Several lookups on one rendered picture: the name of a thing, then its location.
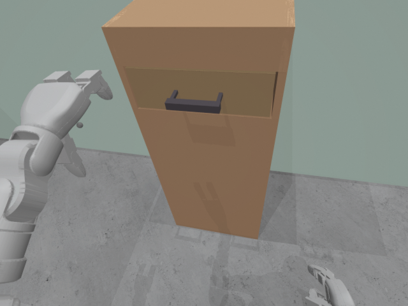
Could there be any drawer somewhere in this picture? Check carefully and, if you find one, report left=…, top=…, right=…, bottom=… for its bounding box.
left=125, top=66, right=276, bottom=117

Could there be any robot right hand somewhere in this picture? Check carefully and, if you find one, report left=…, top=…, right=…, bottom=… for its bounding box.
left=305, top=264, right=355, bottom=306

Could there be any cabinet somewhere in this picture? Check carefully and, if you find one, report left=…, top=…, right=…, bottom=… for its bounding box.
left=101, top=0, right=295, bottom=239

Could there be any handle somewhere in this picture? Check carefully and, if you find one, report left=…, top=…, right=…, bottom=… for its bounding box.
left=165, top=90, right=223, bottom=114

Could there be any left robot forearm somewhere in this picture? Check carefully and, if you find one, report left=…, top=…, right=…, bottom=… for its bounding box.
left=0, top=126, right=64, bottom=284

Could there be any robot left hand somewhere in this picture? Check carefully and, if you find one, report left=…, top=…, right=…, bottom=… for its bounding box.
left=20, top=70, right=113, bottom=177

